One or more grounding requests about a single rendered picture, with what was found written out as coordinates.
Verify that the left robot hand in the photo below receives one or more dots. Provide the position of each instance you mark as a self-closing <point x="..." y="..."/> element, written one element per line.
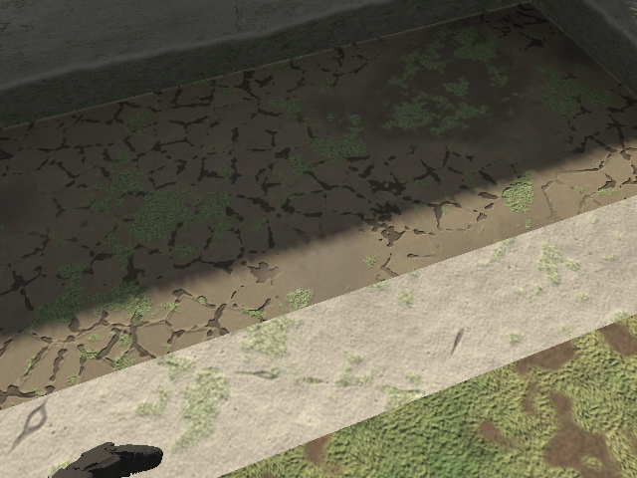
<point x="109" y="461"/>

